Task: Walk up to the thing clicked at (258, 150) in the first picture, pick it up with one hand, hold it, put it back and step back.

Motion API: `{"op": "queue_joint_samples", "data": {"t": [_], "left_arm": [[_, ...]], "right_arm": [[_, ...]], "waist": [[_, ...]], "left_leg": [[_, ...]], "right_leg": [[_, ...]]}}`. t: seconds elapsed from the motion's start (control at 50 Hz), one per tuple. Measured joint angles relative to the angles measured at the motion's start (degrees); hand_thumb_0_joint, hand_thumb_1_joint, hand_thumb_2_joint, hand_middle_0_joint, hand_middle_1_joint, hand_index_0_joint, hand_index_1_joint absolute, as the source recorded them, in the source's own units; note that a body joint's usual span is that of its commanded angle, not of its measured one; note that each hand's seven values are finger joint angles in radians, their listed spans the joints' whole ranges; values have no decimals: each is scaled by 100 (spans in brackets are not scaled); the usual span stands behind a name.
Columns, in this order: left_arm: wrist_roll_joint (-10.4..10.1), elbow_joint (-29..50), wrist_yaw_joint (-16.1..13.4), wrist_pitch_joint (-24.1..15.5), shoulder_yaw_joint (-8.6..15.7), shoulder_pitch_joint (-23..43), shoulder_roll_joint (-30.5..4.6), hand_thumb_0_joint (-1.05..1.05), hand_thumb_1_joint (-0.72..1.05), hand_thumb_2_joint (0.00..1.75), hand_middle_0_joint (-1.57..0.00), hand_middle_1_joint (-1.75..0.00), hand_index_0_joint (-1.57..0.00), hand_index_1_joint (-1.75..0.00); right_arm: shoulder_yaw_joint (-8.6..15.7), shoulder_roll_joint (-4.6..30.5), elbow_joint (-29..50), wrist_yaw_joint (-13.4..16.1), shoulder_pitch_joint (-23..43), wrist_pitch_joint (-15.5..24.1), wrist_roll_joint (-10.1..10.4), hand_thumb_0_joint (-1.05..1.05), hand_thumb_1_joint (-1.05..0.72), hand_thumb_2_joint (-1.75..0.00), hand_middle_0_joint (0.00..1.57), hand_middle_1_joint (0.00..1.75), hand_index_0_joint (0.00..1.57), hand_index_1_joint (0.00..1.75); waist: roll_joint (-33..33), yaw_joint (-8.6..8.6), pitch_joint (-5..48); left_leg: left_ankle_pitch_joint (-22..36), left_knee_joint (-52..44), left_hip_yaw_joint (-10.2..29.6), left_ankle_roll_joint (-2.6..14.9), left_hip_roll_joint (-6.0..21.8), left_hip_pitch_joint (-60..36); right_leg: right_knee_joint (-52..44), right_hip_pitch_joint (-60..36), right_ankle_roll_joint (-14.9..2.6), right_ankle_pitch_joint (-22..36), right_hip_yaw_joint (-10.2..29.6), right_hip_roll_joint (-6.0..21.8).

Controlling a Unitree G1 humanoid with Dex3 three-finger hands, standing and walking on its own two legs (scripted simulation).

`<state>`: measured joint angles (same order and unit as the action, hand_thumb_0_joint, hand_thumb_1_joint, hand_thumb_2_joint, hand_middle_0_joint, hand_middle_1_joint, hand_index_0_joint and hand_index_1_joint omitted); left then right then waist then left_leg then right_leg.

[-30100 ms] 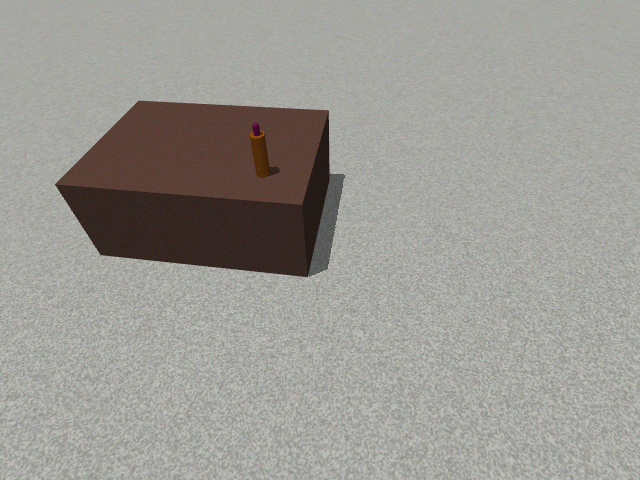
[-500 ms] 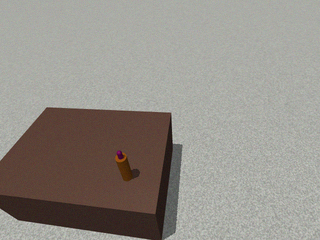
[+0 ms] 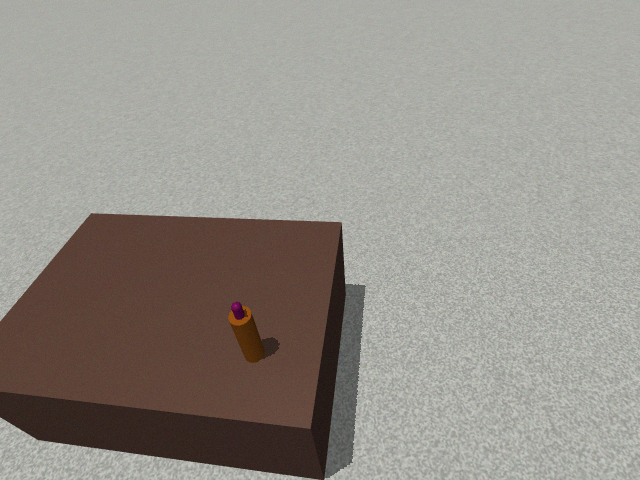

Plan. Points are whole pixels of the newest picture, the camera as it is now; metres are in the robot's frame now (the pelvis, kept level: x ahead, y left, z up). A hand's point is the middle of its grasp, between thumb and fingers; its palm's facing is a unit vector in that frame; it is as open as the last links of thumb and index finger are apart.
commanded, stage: home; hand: left
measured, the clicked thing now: (245, 330) +0.53 +0.23 -0.29
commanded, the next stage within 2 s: stand in 0.20 s
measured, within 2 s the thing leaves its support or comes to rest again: neither
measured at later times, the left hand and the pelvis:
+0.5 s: hand out of the picture +0.09 +0.24 -0.15, palm faces +0.01 -0.93 -0.37, open 15.8 cm; pelvis +0.01 -0.01 +0.00, yaw +0 degrees
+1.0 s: hand out of the picture +0.09 +0.24 -0.15, palm faces +0.01 -0.93 -0.37, open 7.5 cm; pelvis +0.02 -0.02 +0.00, yaw +0 degrees
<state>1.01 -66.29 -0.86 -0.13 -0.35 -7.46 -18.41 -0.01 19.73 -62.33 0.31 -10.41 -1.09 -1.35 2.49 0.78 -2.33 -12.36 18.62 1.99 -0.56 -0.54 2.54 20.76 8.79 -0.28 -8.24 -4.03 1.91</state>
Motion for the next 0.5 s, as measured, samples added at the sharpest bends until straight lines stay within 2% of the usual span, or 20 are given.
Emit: {"op": "queue_joint_samples", "data": {"t": [0.36,0.42,0.5], "left_arm": [[-19,-17,24,-22,47,154,16,0,-57,3,-6,-5,-6,-6],[-21,-16,27,-18,60,173,10,0,-51,9,-10,-10,-10,-11],[-28,-6,37,-17,77,206,-3,0,-33,27,-15,-19,-14,-20]], "right_arm": [[17,63,-53,7,173,12,5,1,-90,-90,20,30,20,30],[20,65,-60,11,187,15,4,1,-90,-90,20,30,20,30],[17,64,-64,11,195,22,3,1,-90,-90,20,30,20,30]], "waist": [[9,-18,-27],[4,-21,-23],[-3,-19,-27]], "left_leg": [[-9,-136,41,-80,106,-70],[-9,-160,39,-91,116,-95],[-13,-171,41,-104,131,-104]], "right_leg": [[-118,-68,-72,-27,-52,-102],[-116,-80,-82,-39,-51,-112],[-115,-84,-94,-50,-55,-126]]}}
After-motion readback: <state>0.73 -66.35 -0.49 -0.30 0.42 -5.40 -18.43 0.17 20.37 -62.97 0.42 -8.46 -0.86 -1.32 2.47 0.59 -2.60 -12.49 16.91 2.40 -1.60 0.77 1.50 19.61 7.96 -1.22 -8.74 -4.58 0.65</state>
